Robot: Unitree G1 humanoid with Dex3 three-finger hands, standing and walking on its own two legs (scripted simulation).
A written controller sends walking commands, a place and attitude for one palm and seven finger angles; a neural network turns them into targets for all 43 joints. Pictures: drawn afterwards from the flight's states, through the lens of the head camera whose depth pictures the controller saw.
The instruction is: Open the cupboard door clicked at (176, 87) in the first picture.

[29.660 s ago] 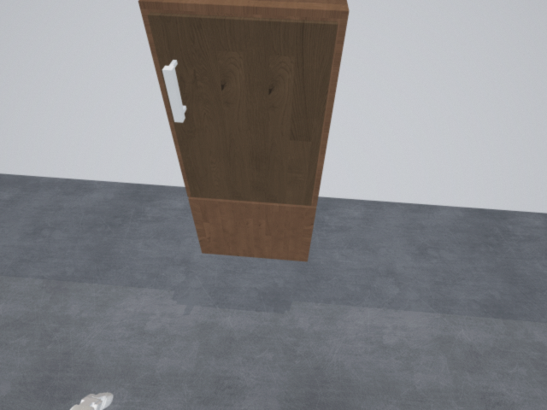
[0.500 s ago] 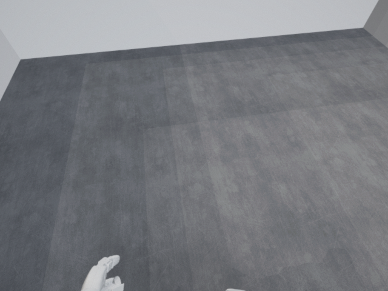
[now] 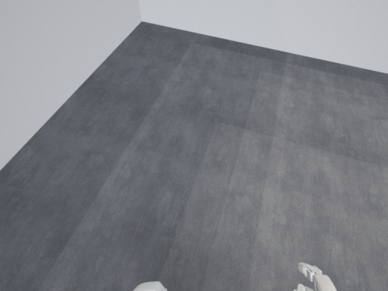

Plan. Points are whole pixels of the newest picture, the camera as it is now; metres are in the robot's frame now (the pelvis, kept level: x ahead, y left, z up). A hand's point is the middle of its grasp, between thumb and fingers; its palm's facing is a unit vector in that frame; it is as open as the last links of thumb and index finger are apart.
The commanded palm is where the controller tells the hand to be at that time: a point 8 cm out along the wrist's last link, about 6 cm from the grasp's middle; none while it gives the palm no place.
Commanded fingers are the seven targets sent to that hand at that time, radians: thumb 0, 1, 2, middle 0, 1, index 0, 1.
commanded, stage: turn to face it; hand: left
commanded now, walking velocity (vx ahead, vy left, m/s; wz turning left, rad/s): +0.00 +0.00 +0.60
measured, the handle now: out of the picture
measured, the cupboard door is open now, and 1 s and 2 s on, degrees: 44 44 44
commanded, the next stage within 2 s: none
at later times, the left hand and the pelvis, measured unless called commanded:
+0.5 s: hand out of the picture +0.08 +0.16 -0.13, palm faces +0.24 -0.92 -0.30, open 7.3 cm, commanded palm none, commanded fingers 0.00 0.90 0.90 -0.20 -0.30 -0.20 -0.30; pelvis +0.02 -0.05 +0.01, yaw +16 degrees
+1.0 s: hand out of the picture -0.07 +0.17 -0.17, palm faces +0.58 -0.78 -0.25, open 7.3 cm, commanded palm none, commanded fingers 0.00 0.90 0.90 -0.20 -0.30 -0.20 -0.30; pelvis +0.02 -0.04 +0.01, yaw +35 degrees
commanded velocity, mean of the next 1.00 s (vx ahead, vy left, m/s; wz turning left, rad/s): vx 0.00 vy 0.00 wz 0.60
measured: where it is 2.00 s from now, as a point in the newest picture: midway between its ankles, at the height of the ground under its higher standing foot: outside the picture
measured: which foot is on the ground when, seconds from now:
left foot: up 0.00-0.00, down 0.02-0.42, up 0.44-0.84, down 0.86-1.00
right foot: down 0.00-0.02, up 0.04-0.40, down 0.42-0.86, up 0.88-1.00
